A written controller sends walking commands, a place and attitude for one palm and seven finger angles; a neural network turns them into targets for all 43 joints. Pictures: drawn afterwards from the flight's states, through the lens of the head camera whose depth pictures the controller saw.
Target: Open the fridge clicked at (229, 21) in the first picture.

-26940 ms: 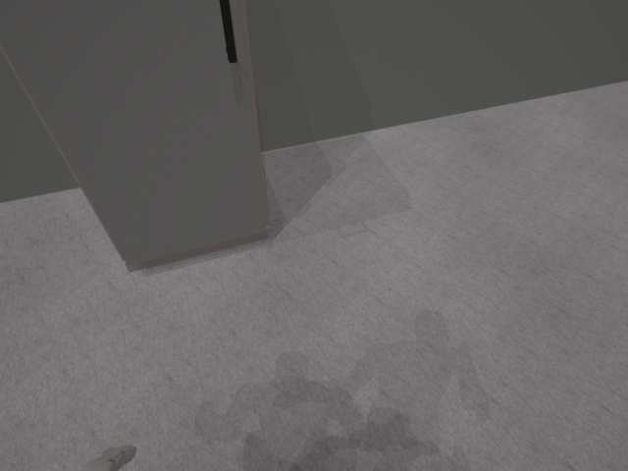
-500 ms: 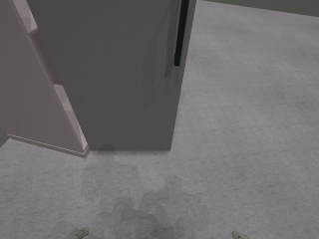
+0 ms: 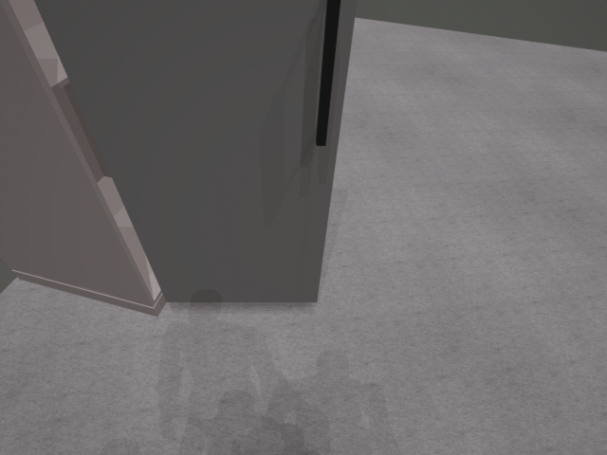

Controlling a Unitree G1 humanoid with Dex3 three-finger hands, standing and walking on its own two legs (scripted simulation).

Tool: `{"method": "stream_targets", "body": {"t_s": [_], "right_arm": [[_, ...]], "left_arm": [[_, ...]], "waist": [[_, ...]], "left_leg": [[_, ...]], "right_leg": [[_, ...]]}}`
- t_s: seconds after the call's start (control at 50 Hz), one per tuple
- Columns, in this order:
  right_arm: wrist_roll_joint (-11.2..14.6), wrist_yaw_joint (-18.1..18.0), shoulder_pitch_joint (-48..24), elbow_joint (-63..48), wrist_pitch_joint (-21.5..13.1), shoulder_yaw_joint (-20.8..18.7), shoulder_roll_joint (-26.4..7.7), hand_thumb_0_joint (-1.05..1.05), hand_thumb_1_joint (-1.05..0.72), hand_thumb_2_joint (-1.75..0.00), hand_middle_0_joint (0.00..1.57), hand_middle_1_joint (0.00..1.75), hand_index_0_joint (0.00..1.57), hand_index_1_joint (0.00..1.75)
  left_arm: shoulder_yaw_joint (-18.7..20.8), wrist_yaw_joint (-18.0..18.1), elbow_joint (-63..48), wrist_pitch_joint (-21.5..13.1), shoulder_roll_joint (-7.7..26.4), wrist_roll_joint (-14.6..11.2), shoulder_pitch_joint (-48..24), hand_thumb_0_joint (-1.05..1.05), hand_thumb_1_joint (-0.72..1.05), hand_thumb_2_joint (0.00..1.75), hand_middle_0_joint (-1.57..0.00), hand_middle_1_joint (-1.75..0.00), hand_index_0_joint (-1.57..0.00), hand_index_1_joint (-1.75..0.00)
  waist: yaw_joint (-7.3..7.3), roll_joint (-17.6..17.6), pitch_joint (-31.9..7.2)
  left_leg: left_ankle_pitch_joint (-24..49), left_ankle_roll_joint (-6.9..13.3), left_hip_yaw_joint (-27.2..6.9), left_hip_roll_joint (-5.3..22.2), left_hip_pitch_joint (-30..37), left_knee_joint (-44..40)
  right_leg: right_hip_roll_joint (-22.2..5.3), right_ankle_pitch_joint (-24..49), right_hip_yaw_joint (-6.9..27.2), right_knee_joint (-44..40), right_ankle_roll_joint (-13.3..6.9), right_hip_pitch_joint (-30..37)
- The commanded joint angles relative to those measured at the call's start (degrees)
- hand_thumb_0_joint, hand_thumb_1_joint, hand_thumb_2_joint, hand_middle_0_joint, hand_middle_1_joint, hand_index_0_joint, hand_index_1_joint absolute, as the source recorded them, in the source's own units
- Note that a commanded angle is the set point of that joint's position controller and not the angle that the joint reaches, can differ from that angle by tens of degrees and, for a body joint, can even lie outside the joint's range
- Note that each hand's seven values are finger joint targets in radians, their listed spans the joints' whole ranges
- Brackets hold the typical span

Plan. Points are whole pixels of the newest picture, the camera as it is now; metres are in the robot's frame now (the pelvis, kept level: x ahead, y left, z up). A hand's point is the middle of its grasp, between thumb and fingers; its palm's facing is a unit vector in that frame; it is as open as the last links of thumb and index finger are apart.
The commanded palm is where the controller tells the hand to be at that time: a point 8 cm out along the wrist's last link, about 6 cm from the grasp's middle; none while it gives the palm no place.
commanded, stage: let the arm hang, fingers relaxed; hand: right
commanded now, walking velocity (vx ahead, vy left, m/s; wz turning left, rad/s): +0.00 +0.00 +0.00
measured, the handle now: (326, 67) +0.71 +0.01 +0.19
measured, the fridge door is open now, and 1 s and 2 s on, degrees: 74 74 74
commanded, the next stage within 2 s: look to check the result in 0.34 s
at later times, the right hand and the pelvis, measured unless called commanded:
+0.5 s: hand out of the picture -0.02 -0.18 -0.18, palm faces +0.00 +0.99 -0.17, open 7.4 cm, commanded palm none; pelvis -0.01 -0.02 +0.00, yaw +1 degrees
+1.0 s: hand out of the picture -0.02 -0.18 -0.18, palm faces +0.00 +0.99 -0.17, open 7.4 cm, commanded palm none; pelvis -0.01 -0.02 +0.00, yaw +1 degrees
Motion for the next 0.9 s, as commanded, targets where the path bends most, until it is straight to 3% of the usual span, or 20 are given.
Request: {"method": "stream_targets", "body": {"t_s": [0.0,0.12,0.36,0.72,0.84,0.88], "right_arm": [[0.3,-0.6,2.4,-1.1,-1.0,-1.0,-5.8,0.00,-0.90,-0.90,0.20,0.30,0.20,0.30],[0.3,-0.8,2.7,-0.6,-0.8,-1.1,-4.9,0.00,-0.90,-0.90,0.20,0.30,0.20,0.30],[0.2,-1.0,3.9,-0.2,-0.9,-1.1,-3.7,0.00,-0.90,-0.90,0.20,0.30,0.20,0.30],[-0.1,-1.0,5.4,0.3,-0.7,-1.0,-2.4,0.00,-0.90,-0.90,0.20,0.30,0.20,0.30],[-0.1,-1.0,5.4,0.0,-0.8,-1.0,-2.9,0.00,-0.90,-0.90,0.20,0.30,0.20,0.30],[-0.1,-1.0,4.8,-0.1,-0.8,-1.1,-2.7,0.00,-0.90,-0.90,0.20,0.30,0.20,0.30]], "left_arm": [[0.9,0.4,-0.4,-1.1,4.5,-0.1,2.8,0.00,0.90,0.90,-0.20,-0.30,-0.20,-0.30],[0.9,0.5,0.7,-1.1,3.4,0.0,3.5,0.00,0.90,0.90,-0.20,-0.30,-0.20,-0.30],[1.3,0.7,1.1,-1.2,2.4,-0.2,5.5,0.00,0.90,0.90,-0.20,-0.30,-0.20,-0.30],[1.7,0.7,0.7,-1.1,2.3,-0.2,5.3,0.00,0.90,0.90,-0.20,-0.30,-0.20,-0.30],[1.8,0.7,0.3,-1.1,2.7,-0.3,5.2,0.00,0.90,0.90,-0.20,-0.30,-0.20,-0.30],[1.7,0.7,0.5,-1.1,2.6,-0.2,5.2,0.00,0.90,0.90,-0.20,-0.30,-0.20,-0.30]], "waist": [[-0.06,2.3,2.6],[-0.12,0.1,4.3],[0.13,2.0,3.4],[0.31,0.5,4.9],[0.27,2.6,4.3],[0.42,1.2,4.4]], "left_leg": [[4.7,1.3,-5.4,5.6,-3.5,-4.9],[3.4,1.4,-5.4,5.5,-4.0,-4.7],[4.0,1.3,-5.3,5.3,-4.1,-4.2],[2.0,1.0,-5.0,4.9,-6.2,-3.7],[2.1,1.0,-5.2,5.0,-6.0,-3.9],[2.1,1.0,-5.2,5.0,-6.0,-3.7]], "right_leg": [[-6.2,5.8,6.5,-5.6,-0.6,0.4],[-5.8,3.1,6.4,-6.6,-0.6,-0.9],[-5.8,3.6,6.3,-5.9,-1.0,-0.4],[-6.0,-1.6,7.0,-7.6,-1.3,-1.1],[-5.8,-1.0,6.8,-7.0,-1.3,-0.7],[-6.0,-1.2,7.0,-7.4,-1.3,-0.9]]}}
